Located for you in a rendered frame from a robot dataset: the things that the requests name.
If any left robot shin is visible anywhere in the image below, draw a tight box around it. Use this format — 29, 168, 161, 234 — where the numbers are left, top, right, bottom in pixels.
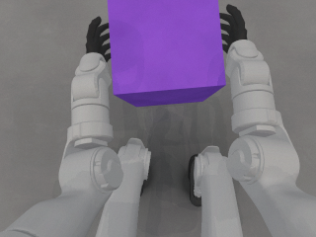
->
118, 138, 146, 185

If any right robot shin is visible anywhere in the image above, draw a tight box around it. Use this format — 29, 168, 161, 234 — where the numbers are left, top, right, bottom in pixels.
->
194, 146, 227, 197

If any carton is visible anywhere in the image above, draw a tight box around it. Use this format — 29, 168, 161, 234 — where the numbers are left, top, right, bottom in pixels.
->
107, 0, 226, 107

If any right robot forearm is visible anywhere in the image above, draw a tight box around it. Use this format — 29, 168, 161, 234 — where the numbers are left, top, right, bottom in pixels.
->
225, 39, 300, 164

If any left robot hand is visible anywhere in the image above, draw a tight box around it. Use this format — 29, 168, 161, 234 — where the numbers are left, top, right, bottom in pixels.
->
85, 16, 112, 62

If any robot shin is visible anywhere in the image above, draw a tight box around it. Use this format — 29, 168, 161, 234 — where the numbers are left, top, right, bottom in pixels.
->
118, 138, 146, 185
194, 146, 227, 197

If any right robot hand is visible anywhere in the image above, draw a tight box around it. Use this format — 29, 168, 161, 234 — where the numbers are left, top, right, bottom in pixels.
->
219, 4, 247, 53

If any left robot forearm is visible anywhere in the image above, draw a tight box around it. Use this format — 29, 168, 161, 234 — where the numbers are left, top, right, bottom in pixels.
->
58, 52, 114, 181

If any robot right upper arm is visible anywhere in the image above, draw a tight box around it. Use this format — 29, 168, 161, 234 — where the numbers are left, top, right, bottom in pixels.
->
225, 134, 316, 237

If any robot left upper arm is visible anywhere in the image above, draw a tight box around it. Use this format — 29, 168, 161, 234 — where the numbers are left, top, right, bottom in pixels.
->
0, 146, 123, 237

